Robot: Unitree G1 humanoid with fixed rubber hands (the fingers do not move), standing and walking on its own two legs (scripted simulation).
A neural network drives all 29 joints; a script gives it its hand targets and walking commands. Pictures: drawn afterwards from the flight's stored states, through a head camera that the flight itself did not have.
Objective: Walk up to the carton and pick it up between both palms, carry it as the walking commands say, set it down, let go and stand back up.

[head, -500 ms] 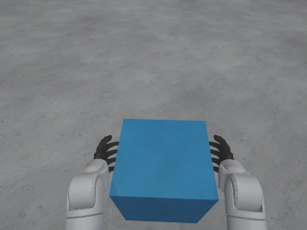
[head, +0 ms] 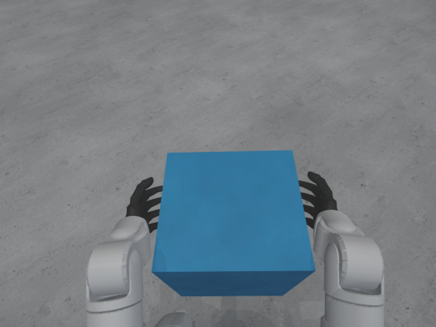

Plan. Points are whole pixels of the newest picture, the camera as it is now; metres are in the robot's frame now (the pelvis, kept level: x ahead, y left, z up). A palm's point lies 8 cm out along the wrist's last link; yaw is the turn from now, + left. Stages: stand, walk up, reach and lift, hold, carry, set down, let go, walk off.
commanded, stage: carry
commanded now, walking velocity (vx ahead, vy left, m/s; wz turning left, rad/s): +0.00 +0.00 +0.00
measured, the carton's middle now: (230, 231) +0.28 +0.00 -0.01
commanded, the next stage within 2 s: hold in 1.72 s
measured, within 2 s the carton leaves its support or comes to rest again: neither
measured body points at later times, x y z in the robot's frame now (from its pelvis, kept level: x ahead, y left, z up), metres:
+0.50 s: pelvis +0.05 +0.01 -0.01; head +0.07 +0.00 +0.44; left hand +0.33 +0.16 +0.07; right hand +0.33 -0.14 +0.06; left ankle +0.06 +0.13 -0.74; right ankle +0.00 -0.07 -0.74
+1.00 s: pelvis +0.01 +0.03 -0.01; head -0.01 +0.04 +0.44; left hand +0.27 +0.18 +0.06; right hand +0.28 -0.12 +0.07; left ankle +0.06 +0.13 -0.74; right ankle +0.00 -0.07 -0.74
